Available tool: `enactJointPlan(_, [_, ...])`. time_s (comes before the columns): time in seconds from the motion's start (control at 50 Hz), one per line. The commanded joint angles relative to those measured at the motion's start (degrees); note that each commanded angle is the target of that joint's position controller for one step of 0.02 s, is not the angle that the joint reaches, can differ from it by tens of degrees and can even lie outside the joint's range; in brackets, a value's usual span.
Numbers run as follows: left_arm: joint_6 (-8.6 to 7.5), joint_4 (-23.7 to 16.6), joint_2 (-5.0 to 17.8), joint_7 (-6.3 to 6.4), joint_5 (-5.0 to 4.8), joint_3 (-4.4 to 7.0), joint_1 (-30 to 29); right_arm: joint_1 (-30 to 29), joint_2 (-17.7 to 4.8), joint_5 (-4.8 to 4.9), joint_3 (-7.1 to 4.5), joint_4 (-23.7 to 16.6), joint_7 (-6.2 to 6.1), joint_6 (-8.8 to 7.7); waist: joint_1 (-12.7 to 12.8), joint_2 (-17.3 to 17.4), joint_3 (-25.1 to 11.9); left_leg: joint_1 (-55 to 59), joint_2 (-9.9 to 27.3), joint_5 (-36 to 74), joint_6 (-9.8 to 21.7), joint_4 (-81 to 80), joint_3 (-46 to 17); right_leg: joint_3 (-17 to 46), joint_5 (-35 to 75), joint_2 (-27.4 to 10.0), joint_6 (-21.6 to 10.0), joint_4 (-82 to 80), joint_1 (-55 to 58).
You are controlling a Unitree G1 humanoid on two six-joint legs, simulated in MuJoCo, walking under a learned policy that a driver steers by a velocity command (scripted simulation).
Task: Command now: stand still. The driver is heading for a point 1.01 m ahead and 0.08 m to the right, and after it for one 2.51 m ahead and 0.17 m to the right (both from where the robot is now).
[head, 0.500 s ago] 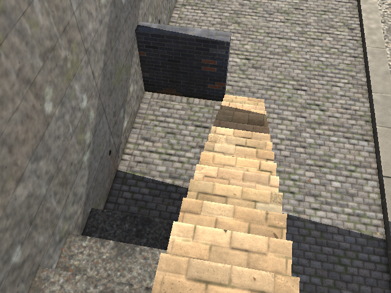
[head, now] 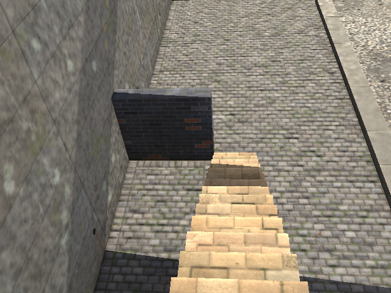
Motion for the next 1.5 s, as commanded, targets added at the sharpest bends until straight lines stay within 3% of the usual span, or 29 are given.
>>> enactJointPlan(0.02, [-2.51,-6.26,9.94,3.28,-3.66,0.40,-7.93,24.03,-6.69,1.94,-2.55,9.38,-1.60,1.65,-5.81,-12.01,10.15,5.33,4.45,17.08,-2.27,-10.40,-6.56,35.86,27.03,-21.94,-6.57,-16.43,-19.71])
enactJointPlan(0.06, [-2.58,-6.14,9.32,6.59,-0.89,-0.33,-4.94,8.47,-5.91,-0.64,-2.72,5.68,-2.02,-0.53,0.79,-11.18,1.58,6.72,4.99,19.17,-1.88,-25.13,-7.11,33.52,20.27,-20.79,-8.99,-10.55,-8.36])
enactJointPlan(0.12, [0.41,-4.83,7.77,5.06,-0.99,-2.64,2.96,4.11,-6.27,-0.86,-2.44,4.03,-1.53,1.94,5.06,19.33,1.43,21.43,1.82,6.89,-9.88,-54.65,-22.84,1.13,-5.55,-5.46,-1.32,4.03,-17.29])
enactJointPlan(0.22, [-2.02,0.77,2.65,5.49,-2.47,-4.74,-4.09,8.85,-3.73,-0.53,-4.32,-1.22,-2.57,7.37,-1.78,-10.19,5.86,15.87,-10.46,8.36,-12.03,-28.71,-2.18,8.03,20.45,-16.33,-4.44,-9.98,-7.81])
enactJointPlan(0.32, [-5.11,2.09,8.39,5.14,-4.29,-2.35,3.32,-3.73,-7.96,-3.33,-6.00,-5.07,1.79,5.52,6.91,-9.24,-0.57,-6.31,-5.14,18.64,-6.28,-44.58,-1.95,7.55,16.43,-15.03,-3.66,-8.33,21.93])
enactJointPlan(0.52, [-4.71,7.45,7.53,2.42,-3.34,-3.95,18.99,-10.14,-4.32,-1.91,-6.14,-4.38,9.11,-1.44,11.26,-9.96,3.05,6.49,-7.06,24.05,2.04,-57.91,6.13,5.28,24.25,-7.66,-2.28,-0.61,25.08])
enactJointPlan(0.58, [-4.71,0.16,12.73,6.04,-4.81,-3.07,-3.66,20.22,-4.88,3.03,-5.20,1.01,7.48,-4.05,-15.14,1.63,-8.61,78.29,13.33,65.56,3.36,-41.87,-6.63,-5.17,-14.30,-5.79,1.91,47.92,-44.94])
enactJointPlan(0.62, [-8.38,-7.94,12.41,7.19,-4.98,-2.82,-23.02,32.00,-6.45,3.42,-3.42,6.40,2.97,-1.03,-18.96,-1.61,6.71,75.04,11.58,71.27,2.03,-44.05,-1.39,-14.48,-18.66,-10.24,2.42,46.41,-63.65])
enactJointPlan(0.64, [-11.38,-9.47,16.15,5.97,-6.44,-0.61,-21.05,37.79,-8.92,0.76,-2.38,9.30,1.71,-0.87,-16.01,3.19,8.59,68.83,14.72,69.90,4.44,-38.64,-7.31,-11.08,-4.41,-14.08,0.31,27.25,-63.91])
enactJointPlan(0.68, [-10.80,-5.10,12.83,4.53,-11.74,-0.04,-3.59,9.55,-1.38,-4.64,-0.90,0.10,1.74,-3.96,-0.37,-3.50,14.72,7.36,8.44,19.31,6.25,-45.24,-0.96,-5.84,32.13,-14.68,8.75,-22.01,-7.94])
enactJointPlan(0.7, [-9.81,5.78,7.88,2.40,-9.06,1.13,22.74,-0.18,-3.90,-6.43,-1.47,0.16,2.44,-4.40,11.91,-4.15,0.54,-6.14,3.24,12.45,7.99,-39.30,5.28,-5.78,52.09,-14.66,12.29,-20.98,33.31])
enactJointPlan(0.74, [-8.18,6.18,6.82,2.30,-10.63,3.65,32.22,-1.42,4.30,-1.13,0.65,0.95,2.24,-4.88,17.02,-7.08,-1.54,0.62,-2.89,-19.25,6.02,-20.71,11.54,0.33,85.13,-18.12,16.78,-38.11,41.81])
enactJointPlan(0.78, [-5.05,7.77,8.98,3.52,-5.12,5.45,32.22,-6.36,1.78,-0.67,1.13,1.24,0.91,-3.40,14.28,-2.36,-2.48,6.58,-3.28,-17.45,6.37,-17.99,16.09,-1.90,81.81,-13.51,16.10,-33.40,42.81])
enactJointPlan(0.84, [-3.56,8.99,15.23,2.10,-3.47,5.41,43.28,-13.42,1.30,3.00,3.49,-5.65,-2.19,-1.08,21.78,-25.99,15.16,-5.71,-12.73,-44.83,2.77,45.84,13.71,10.10,85.05,-22.54,9.50,-45.88,33.12])
enactJointPlan(0.86, [-4.14,7.10,11.44,0.49,-3.12,0.84,29.25,-0.01,1.03,-0.69,2.69,-5.59,-2.92,1.13,5.18,-29.38,13.68,-1.03,-11.99,-44.34,7.38,50.75,10.08,1.36,117.44,-19.00,15.45,-37.14,25.57])
enactJointPlan(0.88, [-4.50,7.32,37.26,0.93,-7.82,9.50,21.14,11.83,3.64,-2.25,3.87,-8.64,1.71,-0.13,-6.76,-64.87,12.38,-16.49,-1.75,-18.40,6.36,27.58,7.74,40.93,18.66,-28.59,0.71,-47.00,16.69])
enactJointPlan(0.9, [-4.32,1.03,28.93,1.50,-9.94,9.21,11.49,10.91,-5.24,-3.97,2.95,-5.80,3.01,0.91,-3.96,-36.83,14.66,-21.57,5.74,-14.22,5.57,23.92,6.11,45.33,8.65,-24.16,0.00,-42.96,13.43])
enactJointPlan(0.92, [-6.06,3.43,13.93,2.15,-6.67,4.55,16.39,17.59,-10.33,-2.84,0.38,5.30,2.09,0.68,-0.79,-21.44,17.52,-20.78,7.21,-11.50,6.35,15.15,-0.79,31.96,39.77,-19.48,1.72,-27.97,9.33])
enactJointPlan(0.96, [-8.16,1.26,12.55,4.56,-3.84,4.13,10.91,19.63,-10.69,2.44,-0.16,9.12,2.01,0.01,-5.31,-9.76,13.73,0.31,1.86,-0.49,-1.06,-12.92,4.75,24.58,43.36,-17.04,-5.64,-26.69,-11.76])
enactJointPlan(1.0, [-5.71,2.27,13.95,5.91,-4.13,3.96,9.88,17.99,-1.68,0.83,0.61,10.11,2.76,-0.89,-4.56,-16.21,2.97,24.90,1.39,15.68,-2.73,-4.35,9.06,28.47,25.63,-19.33,-6.73,-30.93,-23.68])
enactJointPlan(1.04, [-6.02,-2.34,9.46,6.68,-4.20,3.05,0.64,11.53,-6.58,3.58,-0.87,7.63,2.65,-0.88,-3.35,-10.80,4.83,19.76,5.37,27.53,-0.75,-19.21,3.67,20.26,-2.82,-14.33,-4.61,-16.64,-23.17])
enactJointPlan(1.06, [-6.39,-4.58,5.85,6.59,-4.44,1.72,0.22,5.84,-7.38,2.65,-1.52,6.66,2.77,-0.97,-0.84,-0.38,5.72,27.90,3.46,43.20,-1.79,-31.98,7.21,13.06,-4.02,-11.55,-2.75,-15.14,-27.88])
enactJointPlan(1.14, [-3.01,-5.00,6.09,7.94,-6.05,-0.62,2.81,8.76,-2.27,0.94,-1.53,4.95,4.21,-0.90,3.26,-8.00,3.87,32.20,8.40,42.87,4.47,-55.60,7.16,9.60,14.54,-11.18,-4.17,2.31,-15.70])
enactJointPlan(1.2, [-1.71,-5.55,7.98,6.97,-6.93,0.79,4.72,26.56,2.66,-0.16,2.64,11.24,8.33,0.93,-0.36,18.01,-4.59,56.65,18.49,75.05,8.42,-35.00,2.46,-7.69,-19.61,-2.57,-3.61,54.06,-38.25])
enactJointPlan(1.32, [2.09,-8.37,7.30,0.60,-4.91,1.40,-5.51,18.59,-9.31,-7.66,-0.61,6.50,4.38,1.77,2.56,-2.26,2.23,23.09,26.82,24.62,12.39,-56.65,-15.80,4.27,20.65,-16.25,0.67,5.17,-21.67])
enactJointPlan(1.34, [-0.89,-7.70,3.68,-1.18,12.77,-0.94,-8.13,27.60,-3.88,-20.40,1.16,12.49,1.67,-5.44,-3.75,-8.53,8.31,24.75,25.75,9.06,23.93,-50.67,-16.46,13.61,30.63,-15.93,2.41,17.96,-36.60])
enactJointPlan(1.36, [2.23,-3.73,8.86,1.83,-4.14,2.82,3.11,16.63,-4.60,-7.41,-0.12,6.34,3.68,-2.86,3.74,-6.62,1.94,26.26,22.09,34.37,17.49,-53.23,-10.53,5.12,22.92,-12.72,1.04,5.71,-22.32])
enactJointPlan(1.38, [3.59,-3.65,12.20,3.32,-7.89,3.80,1.51,15.60,-0.19,-3.22,1.11,6.46,5.21,-2.72,2.30,-2.85,4.49,25.48,17.15,35.19,13.18,-49.98,-4.57,5.49,29.10,-12.49,1.35,0.68,-21.75])
enactJointPlan(1.5, [1.37,-9.53,7.21,1.95,-4.36,4.48,-15.41,19.34,-2.00,-4.36,1.41,4.86,2.18,-0.41,-7.25,-4.36,6.99,24.30,13.08,17.00,3.33,-42.63,9.45,-3.93,52.77,-11.65,-1.35,-26.75,-5.63])
Velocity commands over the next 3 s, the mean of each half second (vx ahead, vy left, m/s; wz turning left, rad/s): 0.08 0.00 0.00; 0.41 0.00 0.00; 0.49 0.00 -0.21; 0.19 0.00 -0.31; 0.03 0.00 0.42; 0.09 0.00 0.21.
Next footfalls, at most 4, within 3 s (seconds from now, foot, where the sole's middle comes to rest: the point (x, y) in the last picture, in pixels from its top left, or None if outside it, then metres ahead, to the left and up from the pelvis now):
0.06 left None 0.17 0.12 -0.72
0.62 left None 0.16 0.15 -0.81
0.78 left None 0.26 0.15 -0.85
0.84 right None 0.58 -0.06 -1.08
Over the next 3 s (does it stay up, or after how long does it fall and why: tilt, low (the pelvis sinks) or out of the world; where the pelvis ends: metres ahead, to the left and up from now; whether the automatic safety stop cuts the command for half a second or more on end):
stays up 1.24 -0.01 -0.88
